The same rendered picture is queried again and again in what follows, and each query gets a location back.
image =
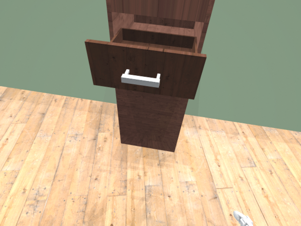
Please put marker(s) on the robot right hand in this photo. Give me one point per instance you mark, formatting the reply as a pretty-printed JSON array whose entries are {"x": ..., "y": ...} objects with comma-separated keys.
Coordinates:
[{"x": 242, "y": 219}]

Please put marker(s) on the handle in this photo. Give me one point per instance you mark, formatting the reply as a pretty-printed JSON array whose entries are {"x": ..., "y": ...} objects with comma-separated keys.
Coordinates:
[{"x": 140, "y": 80}]

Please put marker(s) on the cabinet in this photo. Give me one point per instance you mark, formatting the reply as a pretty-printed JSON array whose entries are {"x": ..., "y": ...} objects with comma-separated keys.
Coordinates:
[{"x": 146, "y": 119}]

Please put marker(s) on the drawer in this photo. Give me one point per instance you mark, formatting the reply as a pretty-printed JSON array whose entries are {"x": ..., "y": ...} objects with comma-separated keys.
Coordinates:
[{"x": 146, "y": 53}]

